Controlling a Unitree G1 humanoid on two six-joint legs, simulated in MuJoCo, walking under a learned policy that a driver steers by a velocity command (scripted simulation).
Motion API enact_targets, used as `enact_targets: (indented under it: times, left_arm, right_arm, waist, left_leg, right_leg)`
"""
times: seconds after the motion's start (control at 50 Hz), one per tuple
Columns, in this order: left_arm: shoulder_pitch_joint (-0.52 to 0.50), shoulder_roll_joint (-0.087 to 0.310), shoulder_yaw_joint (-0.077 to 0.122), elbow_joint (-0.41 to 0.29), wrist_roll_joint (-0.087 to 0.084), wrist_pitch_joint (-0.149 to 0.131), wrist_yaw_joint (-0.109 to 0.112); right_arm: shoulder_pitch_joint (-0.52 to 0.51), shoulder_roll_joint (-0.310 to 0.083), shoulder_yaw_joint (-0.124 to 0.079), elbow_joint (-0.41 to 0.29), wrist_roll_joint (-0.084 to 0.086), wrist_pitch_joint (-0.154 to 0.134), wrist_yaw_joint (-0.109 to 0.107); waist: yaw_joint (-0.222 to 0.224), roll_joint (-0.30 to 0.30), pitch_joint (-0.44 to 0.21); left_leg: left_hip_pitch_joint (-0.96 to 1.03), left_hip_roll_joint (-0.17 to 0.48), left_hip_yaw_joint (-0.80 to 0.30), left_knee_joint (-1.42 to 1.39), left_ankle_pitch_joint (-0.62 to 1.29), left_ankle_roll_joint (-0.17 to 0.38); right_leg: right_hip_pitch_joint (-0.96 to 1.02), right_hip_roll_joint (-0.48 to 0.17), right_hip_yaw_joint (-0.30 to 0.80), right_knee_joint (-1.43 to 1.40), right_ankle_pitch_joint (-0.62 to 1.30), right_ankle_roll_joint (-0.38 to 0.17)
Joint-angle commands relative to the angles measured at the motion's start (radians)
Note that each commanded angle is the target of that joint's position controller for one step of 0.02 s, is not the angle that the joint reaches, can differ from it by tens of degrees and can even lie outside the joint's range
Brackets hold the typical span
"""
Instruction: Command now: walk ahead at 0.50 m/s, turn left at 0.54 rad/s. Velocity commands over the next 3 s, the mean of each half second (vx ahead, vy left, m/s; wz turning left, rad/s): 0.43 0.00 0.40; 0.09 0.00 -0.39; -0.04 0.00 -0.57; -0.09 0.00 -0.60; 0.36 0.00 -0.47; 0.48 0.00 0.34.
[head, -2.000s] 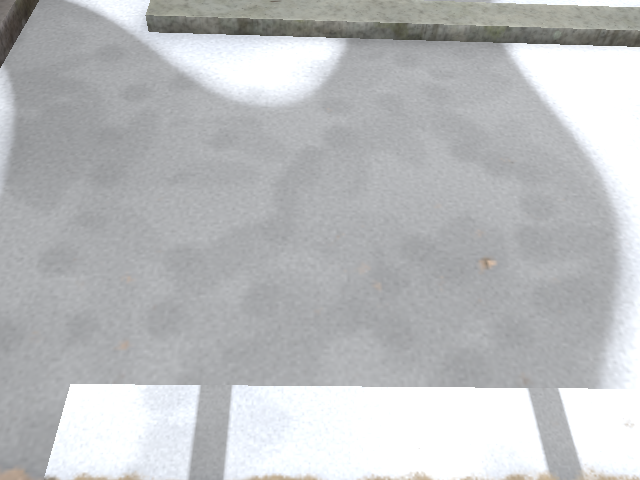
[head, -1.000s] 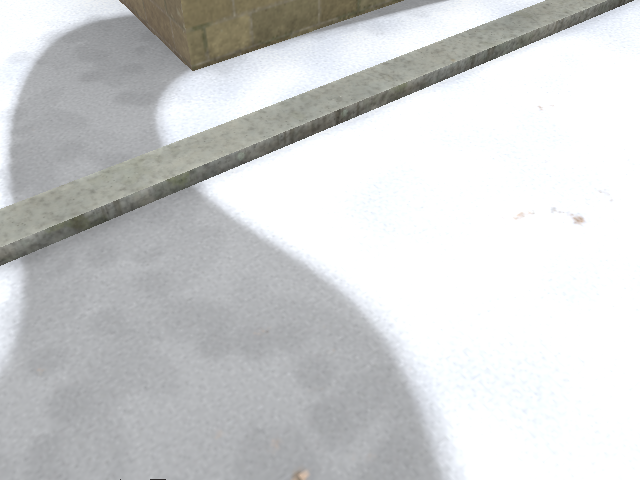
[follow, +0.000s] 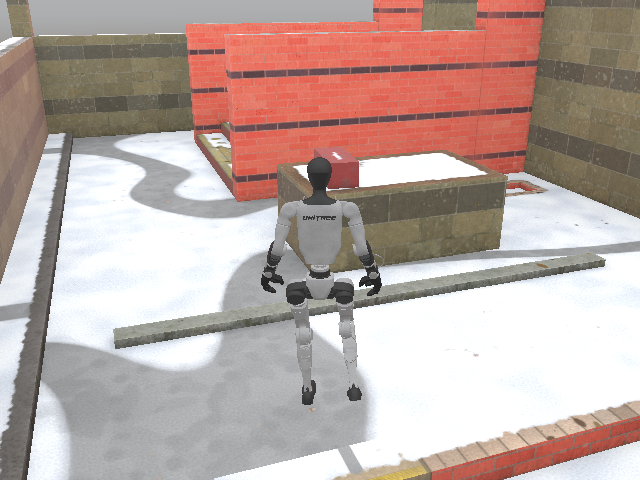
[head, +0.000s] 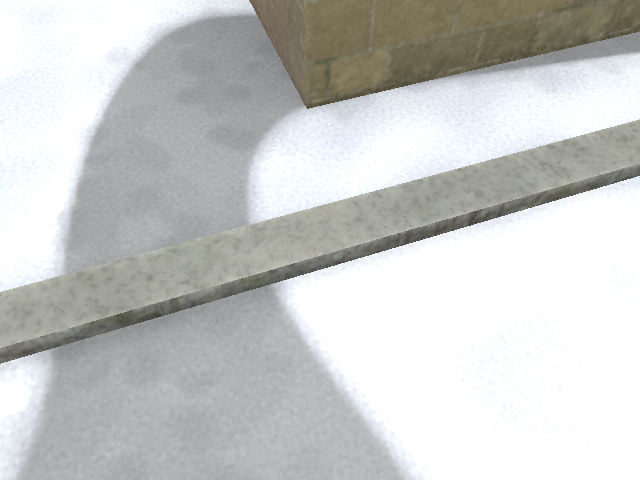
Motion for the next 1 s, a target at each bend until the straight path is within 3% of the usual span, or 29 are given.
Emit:
enact_targets:
  times: [0.02,0.08,0.12,0.2,0.26,0.28,0.3,0.32,0.34,0.36,0.38,0.4,0.42,0.46,0.5,0.54,0.56,0.64,0.68,0.7,0.72,0.74,0.76,0.78,0.8,0.82,0.86,0.94,1.0]
  left_arm:
    - [0.050,0.092,0.031,-0.073,0.015,0.009,0.010]
    - [-0.050,0.054,0.014,-0.101,0.021,0.017,0.013]
    - [-0.134,0.037,0.005,-0.116,0.015,0.012,0.007]
    - [-0.238,0.071,0.014,-0.141,-0.011,-0.004,-0.012]
    - [-0.200,0.108,0.038,-0.141,-0.015,-0.019,-0.023]
    - [-0.132,0.118,0.050,-0.123,-0.012,-0.023,-0.021]
    - [-0.023,0.149,0.064,-0.108,0.002,-0.028,-0.015]
    - [0.113,0.206,0.075,-0.097,0.019,-0.027,-0.010]
    - [0.168,0.267,0.092,-0.043,0.030,-0.016,-0.022]
    - [0.127,0.162,0.070,-0.069,0.005,-0.016,-0.027]
    - [0.073,0.109,0.053,-0.079,0.003,-0.009,-0.025]
    - [0.024,0.091,0.040,-0.084,0.009,-0.002,-0.029]
    - [-0.009,0.071,0.031,-0.077,0.003,0.005,-0.032]
    - [-0.021,0.044,0.018,-0.053,0.002,0.010,-0.031]
    - [-0.022,0.104,0.038,-0.037,0.000,0.025,-0.019]
    - [-0.011,0.170,0.062,-0.031,-0.011,0.048,-0.008]
    - [-0.001,0.182,0.068,-0.029,-0.018,0.059,-0.003]
    - [0.004,0.163,0.070,-0.034,-0.035,0.093,0.013]
    - [-0.030,0.143,0.068,-0.052,-0.038,0.108,0.022]
    - [-0.016,0.111,0.061,-0.058,-0.031,0.110,0.024]
    - [0.019,0.048,0.044,-0.069,-0.010,0.110,0.022]
    - [0.072,0.057,0.044,-0.092,-0.018,0.107,0.024]
    - [0.092,0.134,0.066,-0.073,-0.010,0.108,0.025]
    - [0.081,0.169,0.082,-0.058,-0.019,0.118,0.025]
    - [0.091,0.162,0.088,-0.039,-0.021,0.137,0.031]
    - [0.086,0.155,0.089,-0.043,-0.018,0.152,0.034]
    - [0.067,0.109,0.078,-0.059,-0.021,0.163,0.029]
    - [-0.021,0.064,0.055,-0.113,-0.019,0.160,0.010]
    - [-0.042,0.081,0.054,-0.136,-0.020,0.159,-0.010]
  right_arm:
    - [-0.032,-0.114,-0.031,-0.084,-0.003,-0.023,-0.011]
    - [-0.004,-0.146,-0.041,-0.067,0.003,-0.019,-0.029]
    - [0.026,-0.154,-0.044,-0.056,0.012,-0.009,-0.036]
    - [0.088,-0.162,-0.045,-0.040,0.022,0.005,-0.039]
    - [0.082,-0.157,-0.046,-0.043,0.017,0.011,-0.042]
    - [0.069,-0.135,-0.041,-0.051,0.013,0.012,-0.041]
    - [0.065,-0.084,-0.023,-0.062,0.005,0.005,-0.038]
    - [0.102,-0.013,0.001,-0.076,-0.019,0.001,-0.039]
    - [0.246,-0.017,0.003,-0.078,0.017,-0.009,-0.042]
    - [0.233,-0.110,-0.012,-0.043,0.017,-0.010,-0.047]
    - [0.114,-0.143,-0.020,-0.058,0.006,-0.005,-0.046]
    - [0.045,-0.134,-0.018,-0.075,-0.016,-0.001,-0.047]
    - [-0.006,-0.121,-0.019,-0.094,-0.033,-0.002,-0.046]
    - [-0.014,-0.057,-0.001,-0.098,-0.029,-0.003,-0.039]
    - [-0.021,-0.017,0.014,-0.093,-0.023,-0.004,-0.042]
    - [-0.039,-0.031,0.012,-0.082,-0.014,0.002,-0.046]
    - [-0.056,-0.044,0.009,-0.080,-0.010,0.009,-0.048]
    - [-0.142,-0.057,0.000,-0.107,-0.008,0.025,-0.047]
    - [-0.115,-0.059,-0.009,-0.102,-0.011,0.013,-0.041]
    - [-0.090,-0.092,-0.021,-0.102,-0.021,0.008,-0.045]
    - [-0.043,-0.155,-0.034,-0.110,-0.040,0.012,-0.057]
    - [-0.030,-0.183,-0.044,-0.091,-0.059,0.023,-0.053]
    - [-0.042,-0.142,-0.038,-0.099,-0.044,0.021,-0.053]
    - [-0.082,-0.093,-0.025,-0.103,-0.038,0.018,-0.054]
    - [-0.134,-0.077,-0.019,-0.111,-0.032,0.019,-0.054]
    - [-0.165,-0.073,-0.018,-0.112,-0.023,0.020,-0.055]
    - [-0.171,-0.084,-0.021,-0.101,-0.030,0.027,-0.058]
    - [-0.140,-0.115,-0.036,-0.078,-0.026,0.040,-0.070]
    - [-0.126,-0.156,-0.050,-0.066,-0.018,0.047,-0.067]
  waist:
    - [0.049,0.043,-0.104]
    - [0.024,0.053,-0.075]
    - [-0.014,0.077,-0.077]
    - [-0.061,0.106,-0.081]
    - [-0.021,0.140,-0.078]
    - [0.019,0.141,-0.096]
    - [0.070,0.117,-0.176]
    - [0.095,-0.043,-0.303]
    - [0.024,-0.403,-0.337]
    - [0.049,-0.232,-0.256]
    - [0.067,-0.129,-0.169]
    - [0.047,-0.043,-0.140]
    - [0.031,-0.026,-0.107]
    - [-0.003,-0.078,-0.106]
    - [-0.011,-0.118,-0.148]
    - [-0.004,-0.132,-0.187]
    - [0.003,-0.130,-0.193]
    - [0.014,-0.130,-0.156]
    - [-0.024,-0.122,-0.140]
    - [-0.025,-0.086,-0.151]
    - [-0.013,0.092,-0.201]
    - [0.014,0.314,-0.205]
    - [0.005,0.248,-0.190]
    - [0.012,0.178,-0.156]
    - [0.033,0.134,-0.134]
    - [0.038,0.139,-0.115]
    - [0.039,0.147,-0.094]
    - [0.002,0.166,-0.129]
    - [-0.009,0.185,-0.146]
  left_leg:
    - [0.127,0.254,-0.316,-0.230,0.270,0.212]
    - [0.048,0.205,-0.242,-0.227,0.277,0.179]
    - [0.043,0.174,-0.222,-0.204,0.206,0.144]
    - [0.121,0.207,-0.321,-0.143,0.060,0.125]
    - [0.171,0.230,-0.415,-0.051,0.010,0.092]
    - [0.157,0.202,-0.409,0.009,0.026,0.068]
    - [0.114,0.156,-0.352,0.159,0.041,0.033]
    - [0.001,0.069,-0.228,0.456,-0.199,-0.021]
    - [-0.316,-0.021,-0.152,0.733,-0.465,-0.081]
    - [-0.386,0.033,-0.207,0.841,-0.430,-0.101]
    - [-0.385,0.056,-0.184,0.874,-0.357,-0.116]
    - [-0.348,0.096,-0.132,0.842,-0.314,-0.125]
    - [-0.327,0.129,-0.113,0.766,-0.292,-0.132]
    - [-0.227,0.150,-0.081,0.570,-0.274,-0.145]
    - [-0.124,0.121,-0.038,0.394,-0.247,-0.166]
    - [-0.041,0.085,-0.023,0.291,-0.148,-0.174]
    - [-0.024,0.075,-0.026,0.260,-0.109,-0.175]
    - [0.027,0.062,-0.056,0.129,-0.056,-0.154]
    - [0.137,0.071,-0.057,-0.049,0.063,-0.124]
    - [0.239,0.153,-0.096,-0.090,0.138,-0.090]
    - [0.380,0.371,-0.266,-0.086,0.346,-0.007]
    - [0.383,0.543,-0.480,-0.126,0.445,0.162]
    - [0.353,0.546,-0.496,-0.149,0.373,0.212]
    - [0.316,0.482,-0.396,-0.141,0.323,0.173]
    - [0.276,0.424,-0.307,-0.139,0.280,0.129]
    - [0.240,0.406,-0.258,-0.144,0.283,0.115]
    - [0.180,0.360,-0.154,-0.161,0.318,0.110]
    - [0.225,0.377,-0.078,-0.156,0.326,0.125]
    - [0.221,0.409,-0.057,-0.145,0.323,0.125]
  right_leg:
    - [-0.121,-0.045,0.002,-0.087,0.046,0.025]
    - [-0.103,-0.020,-0.022,-0.298,0.194,0.055]
    - [-0.054,0.016,-0.025,-0.475,0.328,0.056]
    - [0.007,0.068,-0.003,-0.669,0.379,0.048]
    - [0.099,0.080,0.012,-0.751,0.295,0.004]
    - [0.198,0.081,-0.004,-0.792,0.292,-0.022]
    - [0.371,0.008,0.041,-0.787,0.279,-0.070]
    - [0.603,-0.185,0.246,-0.786,0.358,-0.137]
    - [0.778,-0.357,0.728,-0.892,0.265,-0.328]
    - [0.728,-0.324,0.729,-0.920,0.228,-0.326]
    - [0.632,-0.275,0.534,-0.889,0.387,-0.295]
    - [0.533,-0.225,0.405,-0.878,0.583,-0.280]
    - [0.460,-0.187,0.328,-0.873,0.751,-0.275]
    - [0.381,-0.111,0.226,-0.880,0.915,-0.243]
    - [0.345,-0.086,0.176,-0.879,1.000,-0.250]
    - [0.327,-0.083,0.172,-0.879,0.946,-0.253]
    - [0.323,-0.087,0.184,-0.880,0.883,-0.251]
    - [0.282,-0.073,0.262,-0.862,0.571,-0.221]
    - [0.238,-0.033,0.295,-0.816,0.410,-0.179]
    - [0.173,0.003,0.283,-0.754,0.284,-0.136]
    - [0.046,0.090,0.182,-0.536,-0.032,-0.078]
    - [-0.108,0.175,0.044,-0.366,-0.330,-0.032]
    - [-0.137,0.111,0.049,-0.177,-0.305,0.007]
    - [-0.152,0.095,0.050,-0.092,-0.235,0.024]
    - [-0.145,0.081,0.046,-0.059,-0.181,0.040]
    - [-0.141,0.071,0.041,-0.037,-0.134,0.054]
    - [-0.098,0.072,-0.005,-0.060,-0.067,0.069]
    - [-0.036,0.038,-0.047,-0.274,-0.020,0.070]
    - [0.062,0.037,-0.085,-0.411,-0.010,0.044]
